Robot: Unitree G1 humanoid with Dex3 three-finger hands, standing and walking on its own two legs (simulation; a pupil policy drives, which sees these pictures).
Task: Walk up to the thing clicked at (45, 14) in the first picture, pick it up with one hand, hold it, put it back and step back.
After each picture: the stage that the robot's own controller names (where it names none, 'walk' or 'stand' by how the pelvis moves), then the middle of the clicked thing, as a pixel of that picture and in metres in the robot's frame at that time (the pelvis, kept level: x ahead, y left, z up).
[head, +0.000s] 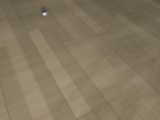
stand; (44, 12) +2.15 +0.54 -0.72
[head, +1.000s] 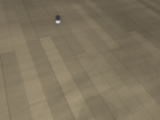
walk; (57, 19) +2.04 +0.24 -0.70
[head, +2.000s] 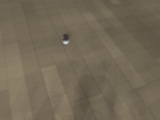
walk; (65, 39) +1.40 +0.11 -0.72
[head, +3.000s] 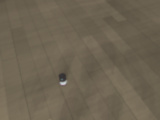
walk; (62, 79) +0.88 +0.16 -0.71
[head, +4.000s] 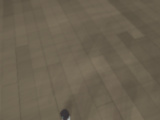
walk; (65, 116) +0.54 +0.20 -0.71
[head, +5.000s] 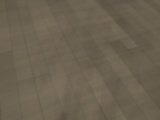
stand; out of the picture +0.35 +0.18 -0.71
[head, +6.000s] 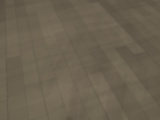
stand; out of the picture +0.35 +0.17 -0.72
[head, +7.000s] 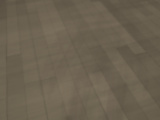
stand; out of the picture +0.35 +0.17 -0.73
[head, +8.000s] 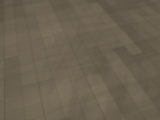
stand; out of the picture +0.35 +0.19 -0.73
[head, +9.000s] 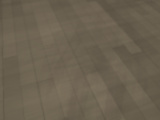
stand; out of the picture +0.34 +0.19 -0.73
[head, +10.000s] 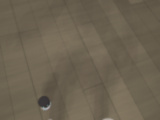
go down; (44, 103) +0.39 +0.19 -0.56
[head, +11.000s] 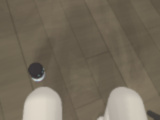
go down; (37, 72) +0.44 +0.21 -0.32
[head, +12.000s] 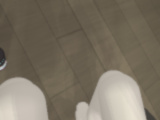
close in; out of the picture +0.42 +0.24 -0.24
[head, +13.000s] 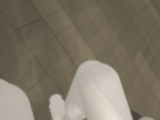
close; out of the picture +0.42 +0.26 -0.22
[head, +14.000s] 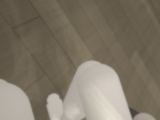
close; out of the picture +0.42 +0.27 -0.22
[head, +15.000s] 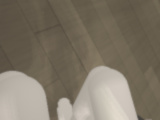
lift; out of the picture +0.36 +0.25 -0.21
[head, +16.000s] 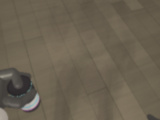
lift; (25, 94) +0.32 +0.19 -0.01
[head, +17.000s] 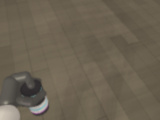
hold; (35, 98) +0.32 +0.17 -0.01
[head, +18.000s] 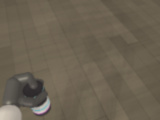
hold; (38, 98) +0.32 +0.16 -0.02
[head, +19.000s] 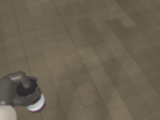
crouch; (32, 96) +0.33 +0.18 -0.06
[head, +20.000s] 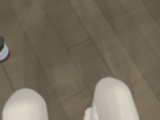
lower; out of the picture +0.47 +0.23 -0.10
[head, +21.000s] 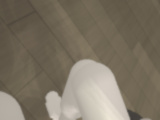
lower; out of the picture +0.44 +0.28 -0.23
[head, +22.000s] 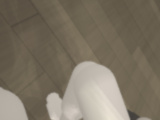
lower; out of the picture +0.43 +0.28 -0.23
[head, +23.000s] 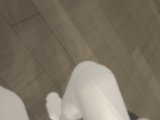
lower; out of the picture +0.43 +0.28 -0.23
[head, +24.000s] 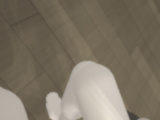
lower; out of the picture +0.43 +0.28 -0.23
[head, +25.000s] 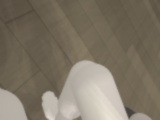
open; out of the picture +0.43 +0.26 -0.24
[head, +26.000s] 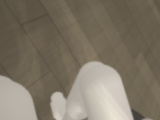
stand; out of the picture +0.42 +0.26 -0.23
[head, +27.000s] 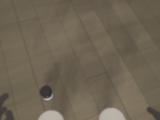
walk; (46, 93) +0.42 +0.19 -0.51
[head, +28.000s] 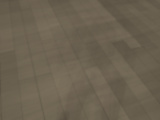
stand; out of the picture +0.37 +0.17 -0.67
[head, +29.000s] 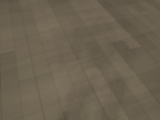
stand; out of the picture +0.38 +0.18 -0.67
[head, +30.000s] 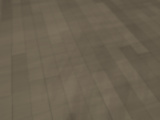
stand; out of the picture +0.39 +0.16 -0.72
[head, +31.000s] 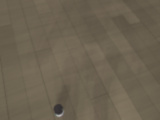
walk; (58, 110) +0.43 +0.14 -0.70
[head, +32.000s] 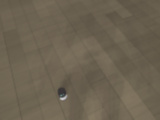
walk; (62, 94) +0.63 +0.21 -0.70
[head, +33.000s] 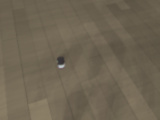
walk; (60, 62) +0.96 +0.18 -0.70
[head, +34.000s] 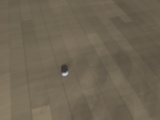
stand; (64, 70) +0.99 +0.16 -0.71
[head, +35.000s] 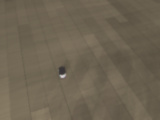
stand; (62, 72) +1.00 +0.19 -0.73
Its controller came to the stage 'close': yes
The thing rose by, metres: 0.71
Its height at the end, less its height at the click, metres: +0.00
